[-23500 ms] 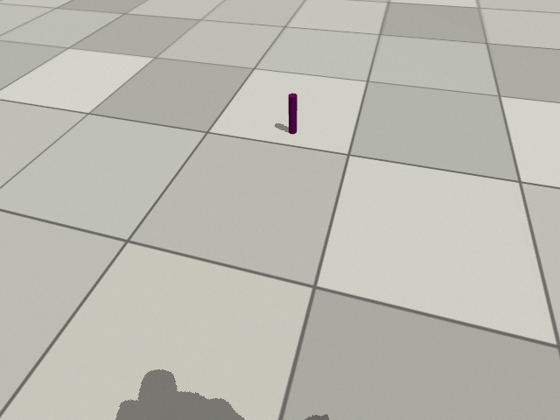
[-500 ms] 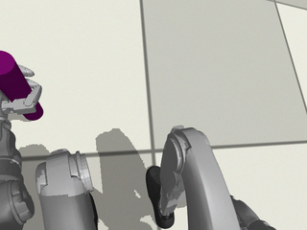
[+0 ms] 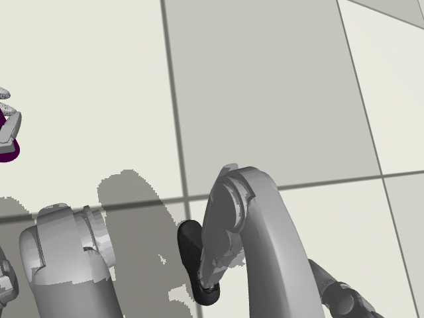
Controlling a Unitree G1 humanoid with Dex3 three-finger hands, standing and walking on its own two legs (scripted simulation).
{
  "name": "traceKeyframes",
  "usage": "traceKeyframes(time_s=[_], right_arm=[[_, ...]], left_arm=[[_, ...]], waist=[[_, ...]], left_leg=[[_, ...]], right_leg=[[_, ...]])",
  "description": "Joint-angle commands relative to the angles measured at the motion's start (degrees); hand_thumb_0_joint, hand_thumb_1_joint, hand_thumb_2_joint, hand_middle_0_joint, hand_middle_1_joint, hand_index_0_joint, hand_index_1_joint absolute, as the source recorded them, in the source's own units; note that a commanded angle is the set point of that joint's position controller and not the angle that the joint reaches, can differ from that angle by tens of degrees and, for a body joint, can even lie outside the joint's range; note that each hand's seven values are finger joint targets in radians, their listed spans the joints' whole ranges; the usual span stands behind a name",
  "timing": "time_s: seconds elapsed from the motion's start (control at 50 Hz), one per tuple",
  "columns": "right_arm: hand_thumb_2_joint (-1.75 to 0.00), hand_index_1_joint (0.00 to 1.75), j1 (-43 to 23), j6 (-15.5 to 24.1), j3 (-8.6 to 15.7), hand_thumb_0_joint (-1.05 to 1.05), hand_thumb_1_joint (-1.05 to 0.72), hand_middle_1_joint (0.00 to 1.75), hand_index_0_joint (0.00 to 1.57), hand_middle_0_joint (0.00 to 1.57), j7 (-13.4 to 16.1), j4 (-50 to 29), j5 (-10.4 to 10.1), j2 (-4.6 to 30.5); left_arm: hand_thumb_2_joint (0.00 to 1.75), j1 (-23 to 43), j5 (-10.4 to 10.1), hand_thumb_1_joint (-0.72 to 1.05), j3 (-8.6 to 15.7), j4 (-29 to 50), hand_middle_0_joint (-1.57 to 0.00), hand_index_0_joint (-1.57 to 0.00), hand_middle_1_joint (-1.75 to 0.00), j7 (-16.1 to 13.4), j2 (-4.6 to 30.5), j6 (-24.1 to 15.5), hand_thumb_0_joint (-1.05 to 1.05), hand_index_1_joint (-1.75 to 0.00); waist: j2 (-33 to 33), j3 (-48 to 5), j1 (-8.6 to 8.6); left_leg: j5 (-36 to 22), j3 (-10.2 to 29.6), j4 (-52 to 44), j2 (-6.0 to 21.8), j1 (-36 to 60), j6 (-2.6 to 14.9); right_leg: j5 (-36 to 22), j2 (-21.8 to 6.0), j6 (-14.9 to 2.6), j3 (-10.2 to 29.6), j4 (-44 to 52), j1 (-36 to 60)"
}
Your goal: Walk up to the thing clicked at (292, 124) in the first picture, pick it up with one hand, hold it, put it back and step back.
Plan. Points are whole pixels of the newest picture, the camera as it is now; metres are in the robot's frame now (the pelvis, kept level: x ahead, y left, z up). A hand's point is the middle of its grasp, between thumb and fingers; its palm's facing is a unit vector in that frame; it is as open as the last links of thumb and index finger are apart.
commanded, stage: lower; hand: left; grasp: from the side
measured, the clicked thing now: out of the picture +0.46 +0.27 -0.15
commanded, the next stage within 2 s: loosen in 0.34 s
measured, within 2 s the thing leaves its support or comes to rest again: rests again in 0.64 s
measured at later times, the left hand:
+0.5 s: hand (2, 123) +0.47 +0.25 -0.16, palm faces +0.13 -0.99 -0.02, open 6.5 cm
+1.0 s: hand (0, 118) +0.48 +0.25 -0.15, palm faces +0.15 -0.99 +0.01, open 7.6 cm
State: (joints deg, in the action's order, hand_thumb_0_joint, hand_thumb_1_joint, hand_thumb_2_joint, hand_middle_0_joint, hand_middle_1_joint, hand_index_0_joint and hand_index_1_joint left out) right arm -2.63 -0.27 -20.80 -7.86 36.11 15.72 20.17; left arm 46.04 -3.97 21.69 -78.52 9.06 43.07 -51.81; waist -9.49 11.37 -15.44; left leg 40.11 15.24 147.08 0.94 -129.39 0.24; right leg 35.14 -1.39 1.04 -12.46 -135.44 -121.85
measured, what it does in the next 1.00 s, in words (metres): stands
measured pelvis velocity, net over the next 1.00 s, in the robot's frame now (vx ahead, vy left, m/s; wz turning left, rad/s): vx -0.01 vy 0.01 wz -0.05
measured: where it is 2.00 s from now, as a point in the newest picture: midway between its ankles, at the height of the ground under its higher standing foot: (154, 301)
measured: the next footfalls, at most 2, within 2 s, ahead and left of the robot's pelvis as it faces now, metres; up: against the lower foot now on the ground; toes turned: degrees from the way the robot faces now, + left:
none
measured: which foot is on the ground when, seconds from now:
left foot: down 0.00-1.00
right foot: down 0.00-1.00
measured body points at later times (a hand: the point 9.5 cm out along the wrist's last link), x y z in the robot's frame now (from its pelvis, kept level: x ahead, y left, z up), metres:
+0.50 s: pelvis +0.00 +0.01 +0.00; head +0.24 +0.17 +0.33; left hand +0.46 +0.30 -0.15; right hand +0.12 -0.25 -0.05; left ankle +0.08 +0.12 -0.27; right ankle +0.13 -0.12 -0.27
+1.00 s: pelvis -0.01 +0.01 +0.00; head +0.24 +0.18 +0.33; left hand +0.46 +0.31 -0.15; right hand +0.13 -0.25 -0.04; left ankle +0.08 +0.12 -0.27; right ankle +0.13 -0.12 -0.27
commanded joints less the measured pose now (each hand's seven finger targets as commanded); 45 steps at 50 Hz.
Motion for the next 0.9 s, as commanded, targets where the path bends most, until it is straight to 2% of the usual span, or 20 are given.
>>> traceKeyframes(time_s=[0.0,0.06,0.08,0.1,0.12,0.28,0.3,0.32,0.42,0.44,0.48,0.56,0.58,0.64,0.68,0.7,0.72,0.78,0.82,0.88], right_arm=[[-0.9,0.3,5.48,-0.43,3.98,0.0,-0.9,0.3,0.2,0.2,1.28,-0.74,0.72,18.56],[-0.9,0.3,4.82,-0.57,3.38,0.0,-0.9,0.3,0.2,0.2,1.41,-1.1,1.04,18.99],[-0.9,0.3,4.46,-0.49,3.2,0.0,-0.89,0.3,0.2,0.2,1.42,-1.15,1.14,19.11],[-0.9,0.3,4.27,-0.42,3.08,0.0,-0.89,0.3,0.2,0.2,1.45,-1.07,1.28,19.3],[-0.9,0.3,4.1,-0.47,2.64,0.0,-0.9,0.3,0.2,0.2,1.53,-1.18,1.36,19.42],[-0.9,0.3,3.49,-0.84,1.33,0.0,-0.89,0.3,0.2,0.2,1.64,-1.66,2.13,19.97],[-0.9,0.3,2.46,-0.79,1.32,0.0,-0.89,0.3,0.2,0.2,1.79,-1.64,2.15,19.93],[-0.9,0.3,2.87,-0.91,1.19,0.0,-0.89,0.3,0.2,0.2,1.68,-1.63,2.26,20.27],[-0.9,0.3,2.29,-1.21,0.49,0.0,-0.89,0.3,0.2,0.2,1.81,-2.0,2.48,20.27],[-0.9,0.3,2.07,-1.22,0.3,0.0,-0.9,0.3,0.2,0.2,1.81,-1.99,2.62,20.24],[-0.89,0.3,1.99,-1.03,0.25,0.0,-0.91,0.3,0.2,0.2,1.8,-2.07,2.58,20.55],[-0.89,0.3,1.19,-0.9,0.07,0.0,-0.91,0.3,0.2,0.2,1.92,-2.25,2.57,20.66],[-0.9,0.3,1.41,-0.9,-0.06,0.0,-0.91,0.3,0.2,0.2,1.93,-2.08,2.58,20.32],[-0.9,0.3,0.65,-0.99,-0.29,0.0,-0.9,0.3,0.2,0.2,2.01,-2.57,2.61,20.36],[-0.9,0.3,1.24,-1.09,-0.26,0.0,-0.9,0.3,0.2,0.2,2.02,-2.29,2.87,20.67],[-0.9,0.3,0.48,-1.06,-0.26,0.0,-0.89,0.3,0.2,0.2,2.05,-2.36,2.87,20.67],[-0.9,0.3,0.98,-1.0,-0.26,0.0,-0.9,0.3,0.2,0.2,2.06,-2.23,2.87,20.94],[-0.9,0.3,0.95,-0.91,-0.52,0.0,-0.9,0.3,0.2,0.2,2.1,-2.33,2.86,20.94],[-0.9,0.3,0.42,-0.99,-0.79,0.0,-0.9,0.3,0.2,0.2,2.14,-2.46,2.85,20.74],[-0.9,0.3,0.33,-1.05,-0.84,0.0,-0.9,0.3,0.2,0.2,2.24,-2.46,2.8,20.8]], left_arm=[[1.25,19.97,-0.95,0.55,-0.05,9.35,-1.32,-1.33,-1.38,-0.45,6.57,-6.09,0.0,-1.37],[1.26,20.67,-0.8,0.55,0.48,9.67,-1.33,-1.34,-1.38,-0.73,8.27,-6.69,0.0,-1.38],[1.27,20.13,-1.1,0.55,-0.14,9.06,-1.33,-1.33,-1.39,-0.67,6.82,-6.75,0.0,-1.38],[1.27,21.33,-1.09,0.54,0.56,10.75,-1.33,-1.33,-1.39,-1.01,9.02,-7.05,0.0,-1.38],[1.26,21.9,-1.12,0.53,0.29,9.88,-1.33,-1.34,-1.39,-1.07,8.84,-7.18,0.0,-1.38],[1.3,19.49,-0.79,0.6,0.0,8.39,-1.34,-1.35,-1.4,-1.57,9.25,-7.89,0.0,-1.4],[1.28,20.2,-0.65,0.58,-0.17,9.58,-1.33,-1.33,-1.38,-1.7,10.34,-7.91,0.0,-1.38],[1.28,20.28,-0.44,0.57,-0.1,8.25,-1.35,-1.36,-1.39,-1.84,10.41,-8.01,0.0,-1.39],[1.28,20.08,-0.91,0.56,-0.14,8.29,-1.34,-1.35,-1.39,-1.85,10.95,-8.41,0.0,-1.38],[1.2,19.54,-0.8,0.55,-0.32,7.5,-1.37,-1.37,-1.32,-1.87,10.92,-8.48,0.0,-1.32],[1.04,20.45,-1.34,0.4,0.02,8.94,-1.22,-1.24,-1.16,-1.89,10.93,-8.87,0.0,-1.16],[0.72,20.93,-2.34,0.27,-0.13,8.82,-1.04,-1.06,-0.9,-1.37,10.53,-9.19,0.0,-0.88],[0.68,20.35,-2.29,0.19,0.37,8.44,-0.96,-0.98,-0.82,-1.45,11.48,-9.1,0.0,-0.81],[0.91,19.33,-1.78,0.35,-0.1,5.97,-1.18,-1.18,-1.06,-1.56,10.98,-9.01,0.0,-1.05],[0.75,19.68,-1.68,0.19,-0.58,7.43,-1.04,-1.05,-0.9,-1.25,10.82,-9.38,0.0,-0.89],[0.83,19.66,-1.9,0.27,-0.93,7.31,-1.07,-1.07,-0.98,-1.05,10.47,-9.45,0.0,-0.97],[0.91,20.19,-1.92,0.35,-0.67,7.33,-1.15,-1.15,-1.05,-0.92,10.91,-9.43,0.0,-1.05],[0.68,19.89,-2.21,0.18,-0.04,8.04,-0.96,-0.97,-0.81,-0.88,11.5,-9.39,0.0,-0.81],[0.84,20.35,-2.36,0.34,0.17,7.02,-1.09,-1.08,-0.97,-1.04,12.0,-9.44,0.0,-0.97],[0.62,18.96,-2.24,0.11,-0.14,5.18,-0.87,-0.88,-0.73,-0.84,11.09,-9.12,0.0,-0.73]], waist=[[27.88,-36.22,-6.76],[28.07,-35.49,-6.78],[28.36,-35.2,-7.33],[29.14,-35.51,-6.83],[29.27,-35.01,-7.47],[30.73,-33.8,-8.16],[30.76,-33.63,-7.68],[31.04,-33.22,-8.5],[29.53,-32.79,-8.54],[29.77,-32.55,-8.55],[30.51,-32.68,-8.67],[29.97,-32.29,-9.04],[29.65,-32.48,-8.48],[28.26,-30.25,-8.64],[29.92,-31.47,-9.0],[29.62,-30.96,-8.69],[30.4,-31.64,-9.39],[31.19,-32.22,-9.22],[29.58,-31.38,-9.28],[29.04,-29.61,-9.52]], left_leg=[[-8.42,-3.35,-17.12,1.63,25.55,-1.03],[-8.07,-2.66,-17.36,1.87,25.88,-1.16],[-8.89,-2.2,-17.42,2.07,27.41,-1.33],[-8.7,-2.49,-17.21,2.04,27.26,-1.32],[-8.67,-1.95,-17.44,2.11,27.23,-1.41],[-10.26,-0.44,-17.98,2.59,29.35,-1.92],[-10.32,-0.77,-17.39,2.67,29.04,-1.75],[-9.96,-0.25,-17.76,2.71,29.11,-1.91],[-8.49,-0.48,-17.28,2.55,27.6,-1.54],[-8.69,-0.43,-17.12,2.58,27.61,-1.58],[-8.82,0.38,-17.83,2.74,28.67,-1.82],[-8.98,0.15,-17.25,2.72,28.02,-1.66],[-8.56,-0.6,-16.76,2.55,27.03,-1.37],[-6.72,-0.29,-17.2,2.64,25.72,-1.35],[-8.22,0.33,-17.73,2.86,28.57,-1.82],[-7.64,0.21,-17.49,2.81,27.9,-1.73],[-8.99,0.68,-17.73,2.99,29.53,-1.98],[-10.43,1.08,-17.87,3.11,30.54,-2.1],[-9.8,0.53,-17.06,3.01,28.39,-1.65],[-8.42,0.76,-17.58,3.05,27.7,-1.67]], right_leg=[[-10.74,3.85,-1.66,-2.95,10.59,18.74],[-10.54,3.94,-1.6,-3.34,10.39,18.4],[-11.2,3.89,-1.56,-3.56,10.17,17.55],[-11.11,4.09,-1.68,-3.34,10.34,18.17],[-11.21,4.03,-1.61,-3.62,10.16,18.16],[-12.66,4.22,-1.45,-4.6,9.82,18.63],[-12.64,4.41,-1.5,-4.3,9.91,18.21],[-12.27,4.37,-1.54,-4.73,9.83,17.89],[-11.84,4.73,-1.39,-4.86,10.71,19.35],[-11.93,4.82,-1.39,-4.88,10.53,19.47],[-12.13,4.7,-1.42,-5.2,10.15,18.96],[-12.41,4.9,-1.37,-5.14,10.48,19.33],[-12.25,5.14,-1.41,-4.76,10.99,20.47],[-10.69,5.24,-1.49,-5.15,11.28,18.99],[-11.87,5.06,-1.45,-5.47,10.98,19.13],[-11.33,5.16,-1.53,-5.4,10.96,18.65],[-12.28,5.05,-1.48,-5.63,10.67,18.56],[-13.36,5.04,-1.41,-5.72,10.31,19.09],[-13.04,5.26,-1.4,-5.42,10.84,19.65],[-12.12,5.27,-1.44,-5.63,11.09,18.85]])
